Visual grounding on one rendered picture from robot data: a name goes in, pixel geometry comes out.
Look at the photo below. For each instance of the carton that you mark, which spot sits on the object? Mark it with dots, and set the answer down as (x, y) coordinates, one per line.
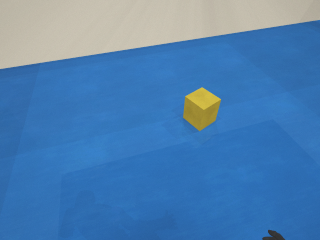
(201, 108)

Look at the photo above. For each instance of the robot right hand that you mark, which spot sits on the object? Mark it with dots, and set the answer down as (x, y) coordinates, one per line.
(275, 236)

